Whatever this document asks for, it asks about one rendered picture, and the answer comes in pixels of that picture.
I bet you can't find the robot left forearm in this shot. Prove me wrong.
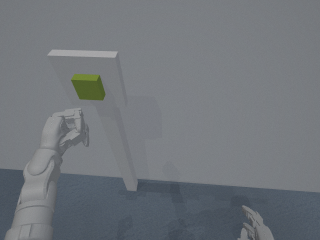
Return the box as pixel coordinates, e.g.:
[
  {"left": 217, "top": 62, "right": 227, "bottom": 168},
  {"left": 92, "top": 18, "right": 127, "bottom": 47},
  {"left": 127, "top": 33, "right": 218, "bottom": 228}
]
[{"left": 4, "top": 148, "right": 63, "bottom": 240}]

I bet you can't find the robot left hand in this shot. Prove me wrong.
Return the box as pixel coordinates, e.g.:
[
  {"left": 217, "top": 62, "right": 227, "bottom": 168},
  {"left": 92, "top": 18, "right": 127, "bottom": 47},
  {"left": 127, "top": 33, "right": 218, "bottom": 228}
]
[{"left": 39, "top": 108, "right": 89, "bottom": 157}]

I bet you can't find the button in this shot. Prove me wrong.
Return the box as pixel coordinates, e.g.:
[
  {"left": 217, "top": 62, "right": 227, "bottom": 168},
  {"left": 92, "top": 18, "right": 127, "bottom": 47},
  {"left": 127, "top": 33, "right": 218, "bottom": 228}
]
[{"left": 71, "top": 74, "right": 106, "bottom": 101}]

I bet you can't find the robot right hand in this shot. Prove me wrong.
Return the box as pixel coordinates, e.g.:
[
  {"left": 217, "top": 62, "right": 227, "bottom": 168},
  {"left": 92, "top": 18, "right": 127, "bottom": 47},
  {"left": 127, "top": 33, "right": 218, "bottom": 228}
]
[{"left": 237, "top": 205, "right": 274, "bottom": 240}]

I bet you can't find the panel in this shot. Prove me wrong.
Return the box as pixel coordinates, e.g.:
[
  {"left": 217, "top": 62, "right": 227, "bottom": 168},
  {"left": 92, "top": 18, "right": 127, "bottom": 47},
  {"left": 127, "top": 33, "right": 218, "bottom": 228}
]
[{"left": 47, "top": 49, "right": 138, "bottom": 191}]

